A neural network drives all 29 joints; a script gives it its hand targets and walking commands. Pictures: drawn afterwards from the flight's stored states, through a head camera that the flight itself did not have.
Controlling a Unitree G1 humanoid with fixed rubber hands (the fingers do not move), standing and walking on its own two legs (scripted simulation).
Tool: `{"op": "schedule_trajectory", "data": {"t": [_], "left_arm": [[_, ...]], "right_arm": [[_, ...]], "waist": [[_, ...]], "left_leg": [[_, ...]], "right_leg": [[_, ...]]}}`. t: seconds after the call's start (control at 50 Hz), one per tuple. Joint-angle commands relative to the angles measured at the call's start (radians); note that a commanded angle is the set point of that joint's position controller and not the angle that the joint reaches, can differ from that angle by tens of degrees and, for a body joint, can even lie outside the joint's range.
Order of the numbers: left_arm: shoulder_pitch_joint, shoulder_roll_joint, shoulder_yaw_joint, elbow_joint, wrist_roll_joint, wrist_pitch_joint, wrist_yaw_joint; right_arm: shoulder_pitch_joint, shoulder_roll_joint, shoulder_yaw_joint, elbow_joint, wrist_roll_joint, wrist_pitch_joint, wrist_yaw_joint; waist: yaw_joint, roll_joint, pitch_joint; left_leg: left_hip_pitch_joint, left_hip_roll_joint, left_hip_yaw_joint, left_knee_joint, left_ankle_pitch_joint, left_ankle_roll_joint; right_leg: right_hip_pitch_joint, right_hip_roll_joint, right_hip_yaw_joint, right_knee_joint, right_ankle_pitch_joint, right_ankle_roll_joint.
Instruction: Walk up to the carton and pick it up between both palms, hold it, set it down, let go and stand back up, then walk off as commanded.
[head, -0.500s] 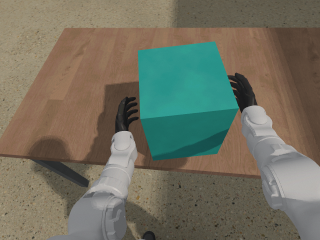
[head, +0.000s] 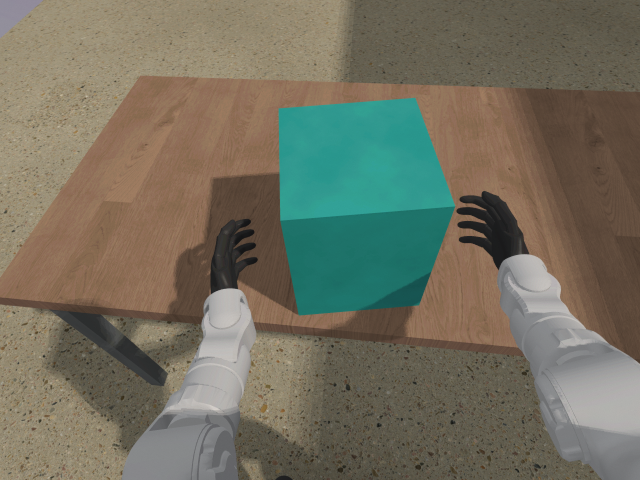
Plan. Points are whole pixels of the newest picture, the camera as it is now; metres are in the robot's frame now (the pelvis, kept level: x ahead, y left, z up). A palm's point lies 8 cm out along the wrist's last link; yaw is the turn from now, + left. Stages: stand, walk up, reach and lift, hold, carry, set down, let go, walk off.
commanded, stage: set down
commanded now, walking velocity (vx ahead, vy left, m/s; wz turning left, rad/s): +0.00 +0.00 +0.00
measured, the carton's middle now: (353, 213) +0.49 +0.05 +0.00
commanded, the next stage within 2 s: none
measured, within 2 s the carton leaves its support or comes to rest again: neither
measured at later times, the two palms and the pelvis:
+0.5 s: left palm (203, 320) +0.28 +0.22 +0.01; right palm (525, 318) +0.35 -0.19 +0.00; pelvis +0.02 +0.01 +0.01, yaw +0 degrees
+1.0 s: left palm (192, 354) +0.23 +0.21 +0.02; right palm (549, 374) +0.28 -0.21 -0.01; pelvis +0.02 +0.02 +0.01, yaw +0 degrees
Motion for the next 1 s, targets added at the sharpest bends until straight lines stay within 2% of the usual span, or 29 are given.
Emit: {"op": "schedule_trajectory", "data": {"t": [0.0,0.02,0.06,0.08,0.12,0.14,0.16,0.2,0.22,0.24,0.26,0.3,0.32,0.52,0.54,0.56,0.58,0.62,0.66,0.68,0.7,0.76,0.78,0.8,0.84,0.9,0.94,0.96,0.98], "left_arm": [[-0.142,0.120,-0.143,-0.196,-0.137,0.002,0.007],[-0.079,0.098,-0.165,-0.219,-0.129,0.015,0.006],[-0.053,0.117,-0.117,-0.219,-0.074,0.016,0.004],[-0.003,0.077,-0.151,-0.277,-0.070,0.039,0.005],[-0.028,0.080,-0.172,-0.288,-0.075,0.045,0.002],[0.030,0.084,-0.186,-0.355,-0.087,0.036,0.002],[0.012,0.088,-0.167,-0.359,-0.081,0.035,0.003],[0.146,0.067,-0.171,-0.401,-0.071,0.039,-0.010],[0.162,0.051,-0.210,-0.413,-0.081,0.038,-0.018],[0.210,0.066,-0.205,-0.416,-0.079,0.031,-0.020],[0.186,0.073,-0.194,-0.438,-0.061,0.025,-0.021],[0.219,0.056,-0.221,-0.437,-0.079,0.040,-0.016],[0.301,0.023,-0.252,-0.498,-0.084,0.045,-0.021],[0.342,0.046,-0.278,-0.641,-0.093,0.071,-0.007],[0.410,0.048,-0.274,-0.613,-0.086,0.079,-0.012],[0.416,0.024,-0.321,-0.664,-0.092,0.086,-0.005],[0.383,0.067,-0.264,-0.615,-0.073,0.098,-0.008],[0.333,0.041,-0.291,-0.677,-0.063,0.117,0.012],[0.488,0.023,-0.308,-0.730,-0.058,0.139,0.017],[0.384,0.060,-0.291,-0.696,-0.052,0.142,0.022],[0.492,0.013,-0.322,-0.715,-0.050,0.151,0.017],[0.528,0.000,-0.347,-0.789,-0.050,0.175,0.020],[0.531,0.031,-0.310,-0.829,-0.043,0.183,0.023],[0.536,0.027,-0.315,-0.770,-0.034,0.188,0.024],[0.544,0.020,-0.334,-0.863,-0.050,0.183,0.031],[0.606,-0.008,-0.392,-0.893,-0.064,0.172,0.031],[0.644,-0.010,-0.391,-0.913,-0.061,0.169,0.033],[0.678,-0.020,-0.403,-0.876,-0.053,0.174,0.023],[0.685,0.009,-0.371,-0.862,-0.053,0.180,0.017]], "right_arm": [[-0.133,-0.134,0.043,-0.200,0.084,-0.002,0.039],[-0.075,-0.167,0.012,-0.167,0.074,-0.012,0.039],[-0.060,-0.154,0.043,-0.173,0.081,-0.031,0.038],[-0.005,-0.192,0.011,-0.151,0.070,-0.035,0.044],[-0.041,-0.194,-0.004,-0.196,0.065,-0.047,0.049],[0.026,-0.198,-0.002,-0.220,0.079,-0.059,0.056],[-0.010,-0.208,-0.006,-0.248,0.077,-0.067,0.058],[0.098,-0.206,0.021,-0.291,0.090,-0.104,0.060],[0.121,-0.227,-0.001,-0.289,0.101,-0.113,0.063],[0.169,-0.230,0.002,-0.301,0.092,-0.124,0.065],[0.177,-0.207,0.002,-0.298,0.085,-0.127,0.072],[0.205,-0.236,0.005,-0.307,0.096,-0.119,0.087],[0.281,-0.240,-0.002,-0.337,0.102,-0.131,0.088],[0.381,-0.247,-0.059,-0.462,0.097,-0.117,0.126],[0.431,-0.273,-0.091,-0.437,0.088,-0.118,0.130],[0.456,-0.280,-0.104,-0.452,0.094,-0.120,0.135],[0.429,-0.259,-0.094,-0.465,0.082,-0.101,0.129],[0.378,-0.257,-0.106,-0.482,0.091,-0.089,0.138],[0.525,-0.280,-0.135,-0.516,0.087,-0.091,0.144],[0.419,-0.288,-0.139,-0.489,0.076,-0.077,0.143],[0.535,-0.284,-0.133,-0.448,0.085,-0.075,0.152],[0.586,-0.297,-0.162,-0.465,0.084,-0.071,0.164],[0.581,-0.287,-0.159,-0.522,0.091,-0.069,0.160],[0.573,-0.303,-0.166,-0.503,0.080,-0.060,0.163],[0.580,-0.305,-0.174,-0.557,0.088,-0.072,0.180],[0.629,-0.322,-0.192,-0.597,0.088,-0.088,0.191],[0.675,-0.305,-0.166,-0.629,0.101,-0.093,0.192],[0.712,-0.301,-0.171,-0.608,0.092,-0.084,0.191],[0.733,-0.284,-0.168,-0.633,0.089,-0.086,0.190]], "waist": [[-0.004,-0.083,-0.423],[-0.042,-0.047,-0.402],[-0.009,-0.024,-0.407],[-0.048,-0.003,-0.396],[-0.050,-0.008,-0.347],[-0.078,-0.025,-0.323],[-0.057,-0.022,-0.352],[-0.067,-0.051,-0.343],[-0.101,-0.049,-0.350],[-0.099,-0.073,-0.316],[-0.084,-0.031,-0.324],[-0.078,-0.080,-0.262],[-0.114,-0.057,-0.288],[-0.101,-0.085,-0.186],[-0.125,-0.097,-0.125],[-0.141,-0.061,-0.170],[-0.107,-0.079,-0.119],[-0.103,-0.010,-0.139],[-0.127,-0.040,-0.118],[-0.096,-0.033,-0.089],[-0.134,-0.035,-0.046],[-0.157,-0.013,-0.094],[-0.131,-0.022,-0.089],[-0.129,-0.038,-0.035],[-0.124,-0.034,-0.107],[-0.168,-0.052,-0.089],[-0.151,-0.036,-0.098],[-0.168,-0.058,-0.066],[-0.146,-0.085,-0.061]], "left_leg": [[0.067,-0.079,0.017,0.070,0.034,0.043],[0.120,-0.072,-0.011,0.056,0.072,0.027],[0.135,-0.083,0.005,0.059,0.134,0.022],[0.166,-0.076,-0.018,0.045,0.132,0.019],[0.174,-0.076,-0.013,0.043,0.091,0.022],[0.186,-0.079,-0.017,0.052,0.120,0.025],[0.200,-0.077,-0.011,0.047,0.142,0.022],[0.191,-0.090,-0.009,0.048,0.270,0.022],[0.229,-0.086,-0.035,0.043,0.290,0.019],[0.232,-0.082,-0.020,0.051,0.271,0.035],[0.216,-0.094,-0.018,0.043,0.251,0.027],[0.237,-0.083,-0.024,0.023,0.223,0.038],[0.277,-0.079,-0.039,0.023,0.272,0.038],[0.273,-0.086,-0.021,-0.019,0.109,0.050],[0.250,-0.088,-0.033,-0.028,0.076,0.058],[0.274,-0.085,-0.045,-0.015,0.090,0.047],[0.253,-0.092,-0.027,-0.021,0.046,0.057],[0.250,-0.087,-0.021,-0.036,-0.018,0.047],[0.307,-0.084,-0.045,-0.038,0.019,0.047],[0.259,-0.091,-0.016,-0.048,-0.021,0.046],[0.298,-0.085,-0.042,-0.059,-0.014,0.047],[0.331,-0.085,-0.046,-0.050,-0.004,0.048],[0.318,-0.088,-0.038,-0.050,0.006,0.047],[0.293,-0.091,-0.035,-0.059,-0.004,0.058],[0.297,-0.084,-0.040,-0.055,0.016,0.050],[0.321,-0.079,-0.048,-0.049,0.020,0.054],[0.341,-0.082,-0.043,-0.044,0.066,0.047],[0.387,-0.078,-0.047,-0.058,0.023,0.049],[0.344,-0.086,-0.041,-0.051,0.011,0.053]], "right_leg": [[0.320,-0.035,0.150,-0.069,-0.132,0.059],[0.322,-0.019,0.115,-0.065,-0.037,0.050],[0.336,-0.016,0.129,-0.063,0.048,0.045],[0.355,-0.008,0.106,-0.077,0.060,0.037],[0.300,-0.004,0.094,-0.081,0.012,0.038],[0.323,-0.005,0.095,-0.076,0.038,0.045],[0.327,0.004,0.080,-0.076,0.076,0.044],[0.435,0.006,0.084,-0.058,0.288,0.051],[0.432,0.006,0.073,-0.063,0.329,0.052],[0.425,0.004,0.087,-0.065,0.296,0.065],[0.433,-0.006,0.087,-0.070,0.263,0.054],[0.413,-0.001,0.080,-0.081,0.215,0.050],[0.437,-0.004,0.084,-0.085,0.291,0.050],[0.370,-0.017,0.095,-0.125,0.079,0.033],[0.384,-0.023,0.107,-0.131,0.065,0.033],[0.371,-0.022,0.101,-0.133,0.048,0.022],[0.365,-0.036,0.133,-0.155,-0.020,0.030],[0.322,-0.041,0.122,-0.154,-0.083,0.022],[0.343,-0.041,0.122,-0.165,-0.049,0.020],[0.309,-0.025,0.107,-0.152,-0.068,0.015],[0.325,-0.027,0.105,-0.166,-0.049,0.010],[0.326,-0.035,0.105,-0.163,-0.029,0.001],[0.343,-0.031,0.113,-0.164,-0.019,0.003],[0.344,-0.033,0.116,-0.162,-0.031,0.011],[0.345,-0.031,0.100,-0.155,-0.011,0.012],[0.338,-0.024,0.084,-0.139,0.026,0.008],[0.348,-0.026,0.089,-0.147,0.073,0.012],[0.310,-0.024,0.093,-0.168,0.027,0.007],[0.322,-0.030,0.094,-0.163,0.021,0.013]]}}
